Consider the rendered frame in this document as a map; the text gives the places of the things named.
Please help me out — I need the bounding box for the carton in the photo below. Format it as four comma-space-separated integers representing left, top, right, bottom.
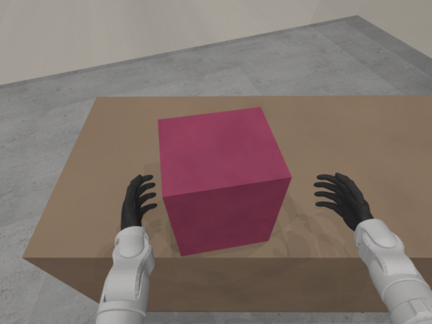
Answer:
158, 107, 292, 257

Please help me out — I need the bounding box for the pedestal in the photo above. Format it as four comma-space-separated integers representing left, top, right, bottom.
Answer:
22, 95, 432, 313

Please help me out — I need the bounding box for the robot right hand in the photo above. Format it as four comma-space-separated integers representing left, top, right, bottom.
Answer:
314, 173, 374, 231

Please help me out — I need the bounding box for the robot left forearm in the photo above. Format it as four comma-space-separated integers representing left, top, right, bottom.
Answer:
95, 226, 155, 324

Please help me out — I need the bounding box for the robot left hand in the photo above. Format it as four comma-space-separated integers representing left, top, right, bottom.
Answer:
121, 175, 157, 231

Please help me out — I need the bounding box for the robot right forearm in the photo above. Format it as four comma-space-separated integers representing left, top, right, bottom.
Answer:
354, 219, 432, 324

